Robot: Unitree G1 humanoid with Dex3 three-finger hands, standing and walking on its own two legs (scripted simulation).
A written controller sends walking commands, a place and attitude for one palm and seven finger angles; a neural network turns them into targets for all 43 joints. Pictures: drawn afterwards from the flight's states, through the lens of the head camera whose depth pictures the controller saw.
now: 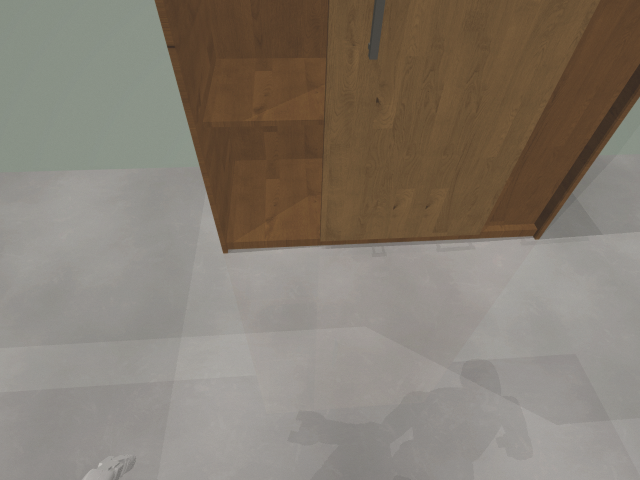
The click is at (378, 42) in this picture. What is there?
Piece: wardrobe's sliding door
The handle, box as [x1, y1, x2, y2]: [368, 0, 384, 59]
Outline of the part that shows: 384,0 375,0 374,2 370,42 368,43 369,59 377,58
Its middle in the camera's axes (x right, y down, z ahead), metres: +0.13 -0.56 +0.85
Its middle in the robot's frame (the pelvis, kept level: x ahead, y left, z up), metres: +1.05 -0.07 +0.20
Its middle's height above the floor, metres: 0.97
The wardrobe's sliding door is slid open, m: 0.37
